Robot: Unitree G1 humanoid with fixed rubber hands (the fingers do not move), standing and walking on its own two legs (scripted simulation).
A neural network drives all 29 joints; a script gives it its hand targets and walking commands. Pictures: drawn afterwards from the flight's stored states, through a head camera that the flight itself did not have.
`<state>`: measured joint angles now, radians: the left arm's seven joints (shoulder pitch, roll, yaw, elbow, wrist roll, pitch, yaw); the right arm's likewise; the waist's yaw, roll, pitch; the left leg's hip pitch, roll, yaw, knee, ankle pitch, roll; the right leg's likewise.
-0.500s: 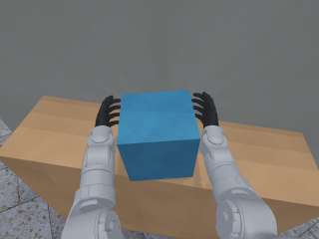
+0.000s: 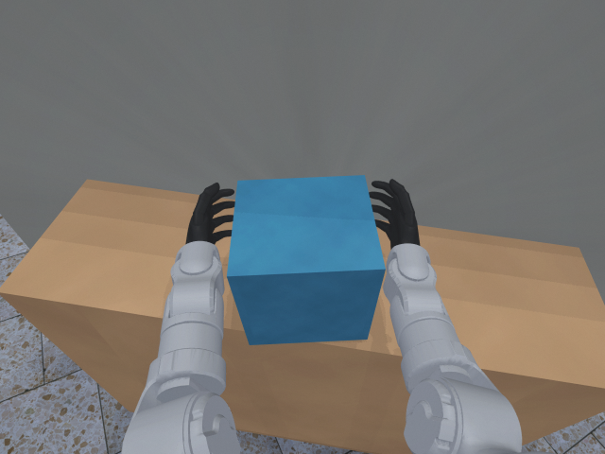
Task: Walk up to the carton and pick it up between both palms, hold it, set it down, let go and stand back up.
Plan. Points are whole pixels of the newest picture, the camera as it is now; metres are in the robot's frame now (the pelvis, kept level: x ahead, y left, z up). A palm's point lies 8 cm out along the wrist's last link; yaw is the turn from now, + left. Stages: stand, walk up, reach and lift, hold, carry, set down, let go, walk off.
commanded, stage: set down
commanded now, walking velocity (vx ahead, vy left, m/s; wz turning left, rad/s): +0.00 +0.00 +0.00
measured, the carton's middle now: (305, 263) +0.38 +0.00 +0.02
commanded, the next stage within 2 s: none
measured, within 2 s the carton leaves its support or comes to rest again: neither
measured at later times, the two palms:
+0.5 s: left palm (210, 240) +0.38 +0.13 +0.07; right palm (406, 247) +0.37 -0.14 +0.07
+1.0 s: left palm (210, 241) +0.38 +0.13 +0.07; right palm (405, 247) +0.37 -0.14 +0.07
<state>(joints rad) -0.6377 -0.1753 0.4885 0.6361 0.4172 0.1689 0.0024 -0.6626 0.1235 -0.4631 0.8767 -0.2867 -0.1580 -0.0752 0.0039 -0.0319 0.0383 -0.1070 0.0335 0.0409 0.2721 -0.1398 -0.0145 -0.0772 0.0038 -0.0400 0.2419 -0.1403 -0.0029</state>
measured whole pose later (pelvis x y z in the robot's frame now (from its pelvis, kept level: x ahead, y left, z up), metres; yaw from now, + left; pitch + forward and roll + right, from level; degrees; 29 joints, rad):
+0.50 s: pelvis +0.00 +0.00 +0.00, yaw -1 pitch -1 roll +0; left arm -0.63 -0.21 0.51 0.58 0.45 0.12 -0.02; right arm -0.61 0.14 -0.47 0.81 -0.30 -0.18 -0.06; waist 0.01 -0.04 0.07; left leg -0.10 0.04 0.06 0.27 -0.14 -0.01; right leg -0.08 0.01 -0.02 0.25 -0.14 0.00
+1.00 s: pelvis +0.00 +0.00 +0.00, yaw -1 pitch -1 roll +0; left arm -0.61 -0.22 0.52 0.56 0.46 0.09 -0.03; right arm -0.60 0.16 -0.48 0.78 -0.31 -0.20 -0.05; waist 0.01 -0.04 0.09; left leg -0.10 0.04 0.07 0.27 -0.15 -0.01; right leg -0.08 0.01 -0.02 0.25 -0.15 0.00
